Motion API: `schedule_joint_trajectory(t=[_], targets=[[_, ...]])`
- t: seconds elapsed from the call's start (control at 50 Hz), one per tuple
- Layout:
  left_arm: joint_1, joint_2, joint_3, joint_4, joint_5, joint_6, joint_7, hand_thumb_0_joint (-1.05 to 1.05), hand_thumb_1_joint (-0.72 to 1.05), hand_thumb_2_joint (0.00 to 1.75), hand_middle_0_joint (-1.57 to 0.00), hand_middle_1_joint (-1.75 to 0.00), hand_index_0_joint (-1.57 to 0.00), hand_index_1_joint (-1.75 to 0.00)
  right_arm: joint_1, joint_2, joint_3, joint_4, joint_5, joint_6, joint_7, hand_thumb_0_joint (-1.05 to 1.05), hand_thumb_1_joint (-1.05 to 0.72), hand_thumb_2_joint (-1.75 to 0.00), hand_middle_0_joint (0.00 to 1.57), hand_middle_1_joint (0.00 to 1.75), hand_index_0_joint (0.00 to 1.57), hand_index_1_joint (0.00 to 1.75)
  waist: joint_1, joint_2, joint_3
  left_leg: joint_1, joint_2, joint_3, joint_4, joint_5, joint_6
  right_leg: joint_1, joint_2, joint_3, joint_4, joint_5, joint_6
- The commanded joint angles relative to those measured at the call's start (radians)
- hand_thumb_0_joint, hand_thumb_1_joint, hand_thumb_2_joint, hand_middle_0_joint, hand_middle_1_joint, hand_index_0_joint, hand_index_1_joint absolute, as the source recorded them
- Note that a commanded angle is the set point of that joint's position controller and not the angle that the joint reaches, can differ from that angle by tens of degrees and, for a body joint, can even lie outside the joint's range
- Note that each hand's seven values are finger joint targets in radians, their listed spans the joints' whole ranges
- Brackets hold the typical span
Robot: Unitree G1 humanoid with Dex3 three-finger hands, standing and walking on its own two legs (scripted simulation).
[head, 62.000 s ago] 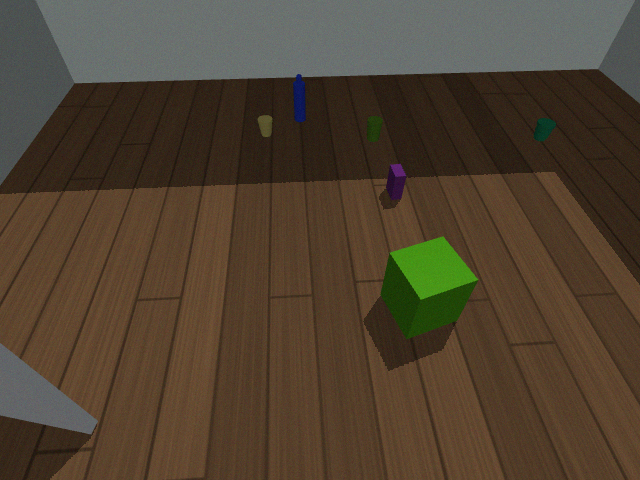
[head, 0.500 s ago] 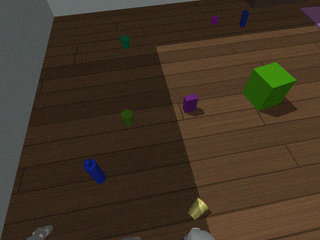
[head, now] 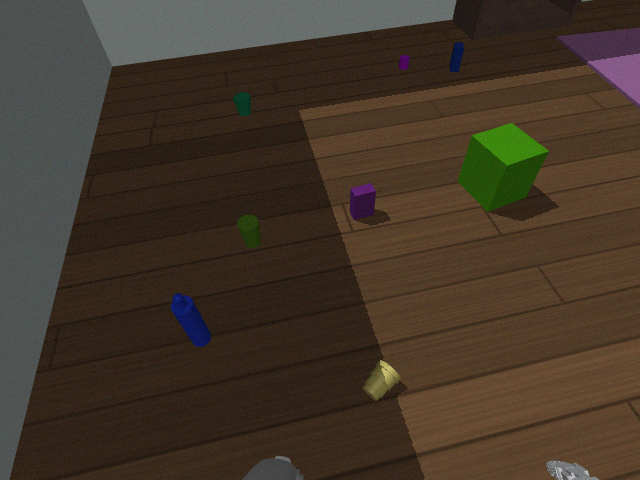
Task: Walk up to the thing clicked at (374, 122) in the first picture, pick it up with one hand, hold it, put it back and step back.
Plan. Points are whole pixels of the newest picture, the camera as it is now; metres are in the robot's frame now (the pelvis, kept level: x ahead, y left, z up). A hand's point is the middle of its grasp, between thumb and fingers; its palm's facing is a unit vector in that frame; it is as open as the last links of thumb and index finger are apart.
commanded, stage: step back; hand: left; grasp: from above
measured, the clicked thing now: (250, 232) +1.09 +0.32 -0.70
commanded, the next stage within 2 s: stand in 1.04 s
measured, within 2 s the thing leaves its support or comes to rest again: neither
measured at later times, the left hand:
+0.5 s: hand out of the picture +0.03 +0.28 -0.13, palm faces +0.07 -0.91 -0.40, open 7.4 cm
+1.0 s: hand out of the picture +0.07 +0.30 -0.14, palm faces +0.06 -0.93 -0.37, open 7.4 cm
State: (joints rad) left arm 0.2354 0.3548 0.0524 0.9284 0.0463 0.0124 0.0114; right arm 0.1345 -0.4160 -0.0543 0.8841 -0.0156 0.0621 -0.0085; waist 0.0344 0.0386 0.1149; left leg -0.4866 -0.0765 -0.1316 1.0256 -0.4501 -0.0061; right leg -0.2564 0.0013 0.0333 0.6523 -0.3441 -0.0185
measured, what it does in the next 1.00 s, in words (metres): steps on the spot: left foot, then left foot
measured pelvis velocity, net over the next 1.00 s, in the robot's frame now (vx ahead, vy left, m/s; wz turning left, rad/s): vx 0.02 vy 0.03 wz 0.05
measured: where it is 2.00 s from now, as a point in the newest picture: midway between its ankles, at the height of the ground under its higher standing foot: outside the picture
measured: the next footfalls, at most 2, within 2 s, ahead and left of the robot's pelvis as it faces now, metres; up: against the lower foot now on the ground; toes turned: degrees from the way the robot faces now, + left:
left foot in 0.14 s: +0.01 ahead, +0.14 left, +0.00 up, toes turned +1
left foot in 0.68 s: +0.09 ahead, +0.16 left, +0.00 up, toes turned +5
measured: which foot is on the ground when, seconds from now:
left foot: up 0.00-0.12, down 0.14-0.42, up 0.44-0.66, down 0.68-1.00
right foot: down 0.00-1.00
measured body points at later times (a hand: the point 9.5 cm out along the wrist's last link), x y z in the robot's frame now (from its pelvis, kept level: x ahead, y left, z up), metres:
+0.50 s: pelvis -0.02 +0.00 +0.01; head -0.01 -0.01 +0.45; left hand +0.02 +0.32 -0.11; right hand +0.05 -0.31 -0.13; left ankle -0.03 +0.13 -0.70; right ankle +0.00 -0.10 -0.73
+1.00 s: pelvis +0.02 +0.03 +0.01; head +0.04 +0.03 +0.46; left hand +0.07 +0.34 -0.12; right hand +0.17 -0.25 -0.11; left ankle +0.05 +0.15 -0.73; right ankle +0.00 -0.10 -0.72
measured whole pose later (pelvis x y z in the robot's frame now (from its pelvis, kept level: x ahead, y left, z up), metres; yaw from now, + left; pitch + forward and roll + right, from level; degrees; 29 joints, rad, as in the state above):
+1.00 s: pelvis +0.02 +0.03 +0.01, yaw +3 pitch -2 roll +0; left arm 0.14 0.37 0.02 1.06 0.01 -0.02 0.00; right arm 0.04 -0.32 -0.02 1.05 -0.02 -0.01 0.01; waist 0.02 0.00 0.08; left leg -0.27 0.03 0.03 0.53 -0.22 -0.01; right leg -0.16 -0.01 0.01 0.51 -0.32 0.01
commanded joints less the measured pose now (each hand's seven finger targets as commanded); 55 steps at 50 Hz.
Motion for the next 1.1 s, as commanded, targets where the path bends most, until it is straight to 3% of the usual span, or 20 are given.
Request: schedule_joint_trajectory(t=[0.0,0.1,0.12,0.16,0.18,0.3,0.36,0.38,0.4,0.42,0.44,0.52,0.62,0.66,0.68,0.7,0.72,0.86,0.98,1.08], targets=[[-0.08,0.304,0.089,-0.1,0.009,-0.045,0.015,0.0,0.9,0.9,-0.2,-0.3,-0.2,-0.3,-0.002,-0.168,-0.046,-0.047,-0.012,-0.035,0.008,0.0,-0.9,-0.9,0.2,0.3,0.2,0.3,0.008,-0.175,-0.048,0.021,0.041,0.037,-0.097,-0.009,-0.017,-0.032,-0.2,0.214,-0.282,-0.207,-0.148],[-0.074,0.299,0.076,-0.08,-0.001,-0.026,-0.002,0.0,0.9,0.9,-0.2,-0.3,-0.2,-0.3,0.06,-0.143,-0.054,0.014,-0.017,-0.071,0.022,0.0,-0.9,-0.9,0.2,0.3,0.2,0.3,-0.016,-0.207,-0.067,0.316,0.032,0.154,-0.59,0.034,0.02,-0.111,-0.208,0.185,-0.263,-0.31,-0.126],[-0.059,0.257,0.059,-0.078,0.0,-0.021,-0.003,0.0,0.9,0.9,-0.2,-0.3,-0.2,-0.3,0.105,-0.161,-0.068,0.036,-0.023,-0.077,0.018,0.0,-0.9,-0.9,0.2,0.3,0.2,0.3,-0.035,-0.125,-0.082,0.427,0.053,0.09,-0.647,0.046,0.036,-0.183,-0.169,0.132,-0.165,-0.296,-0.096],[-0.126,0.247,0.06,-0.066,-0.027,-0.026,-0.004,0.0,0.9,0.9,-0.2,-0.3,-0.2,-0.3,0.091,-0.3,-0.088,0.027,-0.026,-0.084,0.018,0.0,-0.9,-0.9,0.2,0.3,0.2,0.3,-0.07,0.127,-0.057,0.231,0.395,-0.476,-0.845,-0.517,0.229,-0.257,-0.008,-0.046,0.18,-0.249,0.005],[-0.13,0.275,0.068,-0.067,-0.021,-0.028,-0.007,0.0,0.9,0.9,-0.2,-0.3,-0.2,-0.3,0.05,-0.287,-0.084,0.012,-0.028,-0.094,0.018,0.0,-0.9,-0.9,0.2,0.3,0.2,0.3,-0.051,0.053,0.003,0.144,0.396,-0.463,-0.856,-0.464,0.24,-0.219,-0.027,0.032,0.254,-0.205,0.001],[-0.059,0.219,0.061,-0.023,-0.022,-0.051,-0.024,0.0,0.9,0.9,-0.2,-0.3,-0.2,-0.3,0.063,-0.231,-0.071,0.029,-0.03,-0.099,0.019,0.0,-0.9,-0.9,0.2,0.3,0.2,0.3,-0.056,0.145,-0.072,0.269,0.285,-0.198,-0.738,-0.092,0.179,-0.104,-0.005,-0.052,0.011,-0.133,0.002],[0.016,0.203,0.064,0.022,-0.011,-0.066,-0.007,0.0,0.9,0.9,-0.2,-0.3,-0.2,-0.3,0.015,-0.18,-0.052,0.015,-0.011,-0.074,0.022,0.0,-0.9,-0.9,0.2,0.3,0.2,0.3,0.013,0.076,-0.079,0.108,0.225,-0.075,-0.579,0.001,0.118,0.174,0.036,-0.087,-0.26,0.041,-0.019],[0.06,0.236,0.076,0.033,-0.003,-0.072,0.001,0.0,0.9,0.9,-0.2,-0.3,-0.2,-0.3,0.027,-0.127,-0.034,0.002,-0.004,-0.074,0.02,0.0,-0.9,-0.9,0.2,0.3,0.2,0.3,0.031,-0.029,-0.112,0.005,0.166,-0.022,-0.447,-0.009,0.075,0.3,-0.039,0.053,-0.297,-0.004,-0.036],[0.093,0.332,0.099,0.035,0.004,-0.076,0.006,0.0,0.9,0.9,-0.2,-0.3,-0.2,-0.3,-0.015,-0.088,-0.023,-0.021,-0.003,-0.076,0.016,0.0,-0.9,-0.9,0.2,0.3,0.2,0.3,0.067,-0.23,-0.094,-0.195,0.007,0.056,-0.206,-0.103,0.036,0.32,-0.26,0.432,-0.43,-0.289,-0.129],[0.036,0.372,0.106,0.008,0.004,-0.077,0.003,0.0,0.9,0.9,-0.2,-0.3,-0.2,-0.3,-0.01,-0.146,-0.041,-0.01,-0.014,-0.075,0.004,0.0,-0.9,-0.9,0.2,0.3,0.2,0.3,0.05,-0.168,-0.018,-0.142,0.063,0.002,-0.099,-0.124,0.02,0.14,-0.42,0.553,-0.473,-0.396,-0.22],[-0.011,0.341,0.103,-0.018,-0.007,-0.081,0.001,0.0,0.9,0.9,-0.2,-0.3,-0.2,-0.3,0.039,-0.175,-0.047,0.008,-0.009,-0.081,0.006,0.0,-0.9,-0.9,0.2,0.3,0.2,0.3,0.022,-0.094,0.006,-0.132,0.081,-0.025,-0.064,-0.081,0.022,0.132,-0.41,0.506,-0.45,-0.286,-0.246],[-0.072,0.285,0.078,-0.026,-0.015,-0.09,0.0,0.0,0.9,0.9,-0.2,-0.3,-0.2,-0.3,0.112,-0.138,-0.04,0.054,-0.01,-0.09,0.017,0.0,-0.9,-0.9,0.2,0.3,0.2,0.3,-0.015,-0.148,-0.039,0.036,0.107,0.03,-0.184,0.027,0.0,0.05,-0.267,0.194,-0.357,0.073,-0.167],[-0.112,0.265,0.05,-0.035,-0.03,-0.062,-0.003,0.0,0.9,0.9,-0.2,-0.3,-0.2,-0.3,0.098,-0.104,-0.037,0.07,-0.011,-0.098,0.012,0.0,-0.9,-0.9,0.2,0.3,0.2,0.3,-0.044,-0.18,-0.115,0.293,0.072,0.175,-0.536,0.251,0.008,-0.004,-0.207,0.053,-0.155,0.426,-0.111],[-0.079,0.208,0.026,-0.037,-0.039,-0.051,-0.002,0.0,0.9,0.9,-0.2,-0.3,-0.2,-0.3,0.085,-0.142,-0.047,0.073,-0.019,-0.105,-0.001,0.0,-0.9,-0.9,0.2,0.3,0.2,0.3,-0.039,-0.058,-0.157,0.398,0.165,0.05,-0.578,0.427,0.047,-0.064,-0.132,0.011,-0.052,0.357,-0.044],[-0.069,0.174,0.016,-0.034,-0.05,-0.04,-0.004,0.0,0.9,0.9,-0.2,-0.3,-0.2,-0.3,0.042,-0.194,-0.048,0.053,-0.02,-0.109,-0.006,0.0,-0.9,-0.9,0.2,0.3,0.2,0.3,-0.022,0.06,-0.171,0.343,0.31,-0.157,-0.654,0.353,0.116,-0.083,-0.045,-0.016,0.011,0.133,0.0],[-0.061,0.211,0.03,-0.005,-0.056,-0.026,0.001,0.0,0.9,0.9,-0.2,-0.3,-0.2,-0.3,-0.001,-0.242,-0.052,0.045,-0.009,-0.104,-0.003,0.0,-0.9,-0.9,0.2,0.3,0.2,0.3,-0.015,0.08,-0.174,0.21,0.379,-0.198,-0.678,0.239,0.206,0.023,-0.018,-0.04,0.046,-0.124,-0.002],[-0.06,0.218,0.027,0.009,-0.046,-0.023,0.001,0.0,0.9,0.9,-0.2,-0.3,-0.2,-0.3,-0.027,-0.238,-0.053,0.05,-0.015,-0.101,-0.002,0.0,-0.9,-0.9,0.2,0.3,0.2,0.3,-0.015,0.073,-0.149,0.197,0.38,-0.203,-0.691,0.186,0.211,0.028,-0.023,-0.027,0.05,-0.164,-0.009],[-0.098,0.248,0.029,0.063,-0.031,-0.055,0.001,0.0,0.9,0.9,-0.2,-0.3,-0.2,-0.3,-0.102,-0.137,-0.014,0.083,0.002,-0.092,0.0,0.0,-0.9,-0.9,0.2,0.3,0.2,0.3,-0.026,-0.016,-0.159,0.258,0.202,0.04,-0.57,0.317,0.046,0.084,-0.114,0.082,-0.216,0.236,-0.032],[-0.111,0.235,0.022,0.092,-0.038,-0.057,0.006,0.0,0.9,0.9,-0.2,-0.3,-0.2,-0.3,-0.133,-0.126,-0.011,0.124,0.006,-0.094,0.0,0.0,-0.9,-0.9,0.2,0.3,0.2,0.3,-0.02,-0.053,-0.208,0.368,0.212,0.088,-0.544,0.554,0.059,0.117,-0.118,0.061,-0.23,0.43,-0.017],[-0.147,0.196,-0.007,0.122,-0.045,-0.05,0.0,0.0,0.9,0.9,-0.2,-0.3,-0.2,-0.3,-0.142,-0.137,0.0,0.155,0.009,-0.099,0.007,0.0,-0.9,-0.9,0.2,0.3,0.2,0.3,-0.031,-0.024,-0.156,0.391,0.224,0.041,-0.646,0.508,0.047,0.11,-0.114,0.05,-0.313,0.291,0.008]])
